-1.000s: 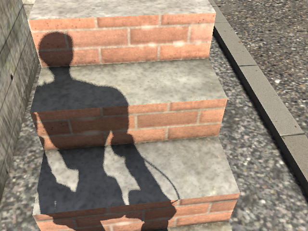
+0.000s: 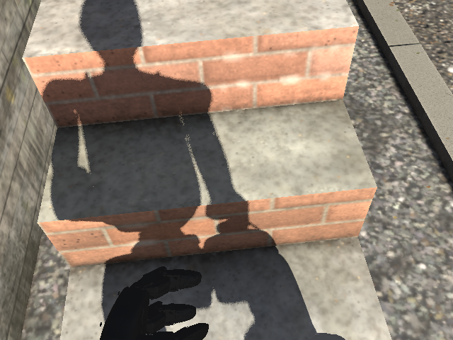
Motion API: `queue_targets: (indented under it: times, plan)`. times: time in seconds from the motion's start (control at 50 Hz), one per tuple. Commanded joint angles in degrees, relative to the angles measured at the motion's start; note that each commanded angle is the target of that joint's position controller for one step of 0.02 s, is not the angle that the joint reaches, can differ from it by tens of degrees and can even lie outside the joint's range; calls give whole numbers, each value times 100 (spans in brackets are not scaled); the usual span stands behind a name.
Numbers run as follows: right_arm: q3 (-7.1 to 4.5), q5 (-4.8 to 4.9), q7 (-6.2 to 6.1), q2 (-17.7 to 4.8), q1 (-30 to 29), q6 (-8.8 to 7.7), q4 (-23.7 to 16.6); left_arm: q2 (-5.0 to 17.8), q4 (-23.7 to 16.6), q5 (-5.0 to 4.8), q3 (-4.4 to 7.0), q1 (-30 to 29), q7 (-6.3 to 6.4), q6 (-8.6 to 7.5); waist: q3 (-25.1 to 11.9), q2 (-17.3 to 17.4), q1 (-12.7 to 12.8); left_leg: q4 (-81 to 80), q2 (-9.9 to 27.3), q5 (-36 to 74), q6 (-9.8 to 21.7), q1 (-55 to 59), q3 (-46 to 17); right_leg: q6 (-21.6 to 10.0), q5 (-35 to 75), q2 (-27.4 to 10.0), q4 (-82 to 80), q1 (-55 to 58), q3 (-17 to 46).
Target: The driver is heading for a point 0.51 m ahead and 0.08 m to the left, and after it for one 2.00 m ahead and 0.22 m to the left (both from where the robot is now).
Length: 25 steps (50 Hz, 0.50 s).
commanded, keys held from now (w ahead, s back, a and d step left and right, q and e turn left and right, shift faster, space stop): no key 0.30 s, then w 0.70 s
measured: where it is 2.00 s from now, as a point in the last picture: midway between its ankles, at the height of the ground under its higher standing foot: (170, 46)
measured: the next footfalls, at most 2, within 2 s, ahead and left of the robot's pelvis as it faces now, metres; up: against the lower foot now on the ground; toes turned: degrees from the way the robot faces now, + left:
left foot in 0.48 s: +0.18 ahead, +0.12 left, +0.19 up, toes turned +2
right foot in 0.76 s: +0.34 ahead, -0.10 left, +0.38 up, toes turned -3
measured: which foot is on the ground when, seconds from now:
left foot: down 0.00-0.02, up 0.04-0.46, down 0.48-0.84, up 0.86-1.00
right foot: down 0.00-0.48, up 0.50-0.74, down 0.76-1.00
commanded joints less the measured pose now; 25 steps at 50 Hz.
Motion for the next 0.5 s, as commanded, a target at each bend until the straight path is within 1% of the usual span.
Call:
queue_targets:
  times: [0.02, 0.04, 0.06, 0.08, 0.1, 0.12, 0.14, 0.16, 0.18, 0.2, 0.22, 0.24, 0.26, 0.28, 0.3, 0.32, 0.34, 0.36, 0.38, 0.4, 0.42, 0.44, 0.46, 0.48, 0.5]
  plan:
    - [-456, -141, -130, -1853, 224, -222, -409, 742, -23, 158, 357, 1832, 271, 232, -2815, -27, 1407, 841, 1467, 12109, 813, -2515, -611, -85, 1629, 1011, -2514, 7042, -553]
    - [-508, -113, 67, -1819, -120, -170, -527, 1642, 464, 290, 749, 3298, 384, 360, -3016, -1051, 1860, 2932, 926, 10971, 256, -2376, -787, -1078, 1816, -114, -3893, 6758, 2346]
    - [-532, -21, 244, -1540, -282, -122, -621, 2322, 875, 483, 936, 3473, 631, 579, -2892, -2577, 1340, 4713, -557, 3923, 30, -2495, -682, -1655, 2735, -1259, -6636, 6269, 5067]
    - [-576, 4, 492, -1399, -829, -102, -736, 1870, 871, 701, 743, 2938, 769, 630, -2683, -2330, 1051, 8029, -1122, 823, -160, -2376, -1474, -1919, 2623, -1802, -7376, 5022, 6233]
    - [-550, 38, 637, -930, -1567, -143, -1352, 1225, 988, 458, 558, 2023, 712, 595, -1381, -1396, 486, 9300, -889, 258, -109, -3204, -1936, -1478, 1809, -1587, -7206, 3836, 5300]
    - [-427, -42, 660, -415, -1734, -126, -1752, 775, 1029, 177, 481, 1253, 615, 480, -157, -632, -56, 9269, -719, -124, -57, -3853, -1931, -1151, 1438, -1290, -6863, 3100, 4026]
    - [-342, -162, 675, -236, -1522, -136, -1892, 304, 1204, 71, 388, 838, 554, 395, 281, -302, -468, 9502, -567, -376, 72, -4184, -1713, -875, 1403, -1075, -6594, 2655, 3081]
    - [-321, -114, 686, -232, -1221, -122, -1894, 57, 1333, 79, 363, 746, 470, 327, 350, -182, -687, 9471, -440, -490, 206, -4366, -1674, -672, 1164, -841, -6328, 2615, 2211]
    - [-249, -56, 728, -204, -1206, -160, -1993, 3, 1470, 83, 352, 1016, 444, 255, 410, -440, -618, 9663, -473, -648, 277, -4720, -1639, -626, 1437, -790, -6702, 3053, 1854]
    - [-192, -50, 719, -197, -1089, -177, -1964, -179, 1484, 195, 281, 1056, 411, 188, 338, -451, -679, 9351, -404, -376, 258, -4811, -1729, -582, 2211, -749, -6866, 3373, 1608]
    - [-166, -13, 684, -245, -1046, -174, -1942, -162, 1488, 259, 265, 1093, 386, 153, 249, -406, -748, 8916, -356, -238, 170, -4913, -1572, -643, 2619, -733, -6923, 3690, 1296]
    - [-131, 11, 652, -212, -1126, -146, -1916, -215, 1459, 341, 233, 1117, 370, 116, 177, -313, -713, 8780, -345, 40, 29, -4823, -1458, -654, 2940, -763, -7051, 3683, 1107]
    - [-46, -63, 594, -113, -1218, -95, -1974, -344, 1262, 428, 174, 825, 437, 131, -43, 25, -826, 7654, -125, 315, -177, -4233, -1284, -624, 3351, -734, -7085, 3400, 772]
    - [28, -137, 504, 44, -1053, -29, -1878, -191, 1213, 414, 198, 580, 495, 203, -205, -41, -962, 7320, -94, 561, -389, -3549, -876, -694, 4016, -743, -7131, 2961, 516]
    - [21, -161, 407, -4, -789, 52, -1670, 23, 1097, 417, 264, 228, 473, 243, -488, -231, -1138, 6331, 38, 900, -445, -2495, -498, -576, 4536, -627, -7279, 2621, 14]
    - [39, -149, 295, -75, -856, 92, -1618, 376, 1084, 333, 389, 329, 435, 288, -530, -609, -997, 5745, -7, 921, -460, -2105, -248, -647, 4337, -625, -7472, 2510, -67]
    - [14, -94, 197, -188, -978, 132, -1477, 716, 1202, 333, 495, 679, 400, 276, -523, -973, -731, 5646, -58, 600, -462, -1979, -33, -885, 4083, -835, -7682, 2700, 170]
    - [-34, -11, 110, -404, -1058, 138, -1476, 1034, 1276, 291, 607, 1059, 417, 306, -490, -1277, -523, 5271, -62, 162, -426, -2115, 14, -1064, 3213, -976, -7892, 3121, 444]
    - [-97, 68, 85, -639, -1342, 147, -1524, 1241, 1304, 264, 662, 1237, 450, 291, -321, -1444, -354, 4493, -44, -91, -366, -2194, -25, -1158, 2482, -1094, -7988, 3539, 729]
    - [-145, 47, 90, -712, -1425, 98, -1577, 1245, 1246, 231, 657, 1197, 471, 282, -113, -1328, -379, 3345, 40, 78, -227, -2319, -107, -1135, 2034, -1094, -7833, 3987, 866]
    - [-178, 33, 81, -673, -1601, 58, -1662, 1277, 1307, 188, 667, 1450, 459, 286, -3, -1274, -329, 1945, 18, 120, -73, -2247, -120, -1081, 2304, -1071, -7431, 4539, 965]
    - [-223, 35, 108, -667, -1623, 47, -1593, 1324, 1413, 198, 690, 1744, 447, 340, -15, -1348, -198, 1035, 27, 338, 65, -2112, -166, -1028, 2842, -1082, -6999, 5000, 1063]
    - [-260, -36, 135, -713, -1178, 42, -1421, 1261, 1381, 160, 695, 1725, 439, 353, -172, -1326, -247, 493, 211, 846, 195, -1778, -517, -938, 3387, -1018, -6360, 5207, 991]
    - [-342, -101, 184, -928, -266, 17, -1064, 941, 1276, 155, 641, 1568, 343, 291, -586, -479, -413, 426, 859, 2627, 422, -370, -1515, -682, 2668, -564, -4967, 4185, 606]
    - [-445, -55, 185, -1452, 594, 96, -751, 360, 1344, 212, 520, 1758, 201, 183, -729, 1107, -362, 425, 1856, 3607, 1135, 1084, -2998, -143, 986, 83, -3135, 2162, 1]
Over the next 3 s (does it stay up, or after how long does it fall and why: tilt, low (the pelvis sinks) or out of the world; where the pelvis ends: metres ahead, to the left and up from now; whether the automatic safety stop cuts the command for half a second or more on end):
stays up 1.22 0.13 0.97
